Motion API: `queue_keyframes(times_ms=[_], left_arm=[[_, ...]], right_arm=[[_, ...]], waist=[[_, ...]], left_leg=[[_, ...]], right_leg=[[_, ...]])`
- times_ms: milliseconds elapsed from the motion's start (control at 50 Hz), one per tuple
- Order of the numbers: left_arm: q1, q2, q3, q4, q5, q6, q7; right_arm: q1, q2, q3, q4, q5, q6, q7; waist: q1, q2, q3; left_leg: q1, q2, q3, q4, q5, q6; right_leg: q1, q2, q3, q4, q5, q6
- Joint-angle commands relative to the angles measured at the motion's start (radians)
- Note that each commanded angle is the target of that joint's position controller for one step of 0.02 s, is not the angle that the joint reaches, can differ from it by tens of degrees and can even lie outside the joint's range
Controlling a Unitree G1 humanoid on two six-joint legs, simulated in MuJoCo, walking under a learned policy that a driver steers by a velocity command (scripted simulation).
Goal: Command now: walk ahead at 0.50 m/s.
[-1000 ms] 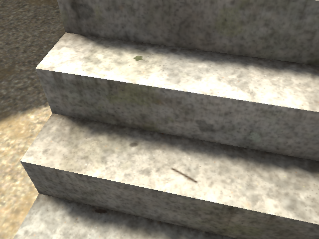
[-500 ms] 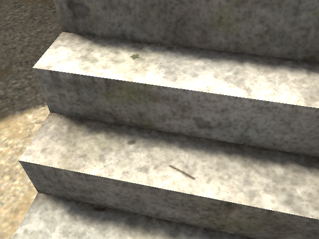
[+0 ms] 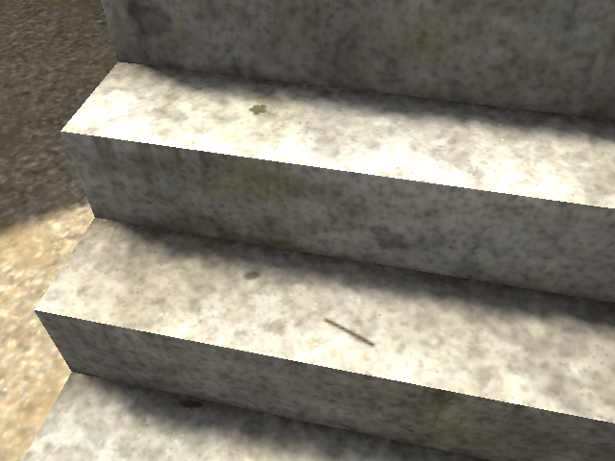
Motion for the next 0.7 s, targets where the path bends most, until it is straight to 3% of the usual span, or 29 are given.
queue_keyframes(times_ms=[20,700], left_arm=[[-0.069,0.127,0.024,-0.055,-0.001,-0.012,0.003],[-0.065,0.127,0.025,-0.045,-0.003,-0.015,0.004]], right_arm=[[-0.069,-0.115,-0.021,-0.055,0.001,-0.012,-0.003],[-0.070,-0.112,-0.026,-0.060,0.000,-0.011,-0.003]], waist=[[0.000,-0.005,-0.076],[0.001,-0.004,-0.078]], left_leg=[[0.052,0.132,-0.085,0.012,0.218,0.015],[0.063,0.135,-0.078,0.014,0.228,0.009]], right_leg=[[-0.016,-0.166,0.092,-0.009,0.234,0.020],[-0.020,-0.164,0.095,-0.012,0.255,0.018]])
Velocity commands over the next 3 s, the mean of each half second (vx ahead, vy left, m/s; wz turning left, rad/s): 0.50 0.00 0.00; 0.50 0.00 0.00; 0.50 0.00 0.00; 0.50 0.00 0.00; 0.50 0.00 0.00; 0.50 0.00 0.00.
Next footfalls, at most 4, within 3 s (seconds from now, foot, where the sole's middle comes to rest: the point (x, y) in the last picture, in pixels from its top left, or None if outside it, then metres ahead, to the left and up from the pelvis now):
none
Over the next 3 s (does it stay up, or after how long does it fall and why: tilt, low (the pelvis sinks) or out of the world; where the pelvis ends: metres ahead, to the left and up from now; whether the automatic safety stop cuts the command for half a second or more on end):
stays up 0.00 -0.01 0.00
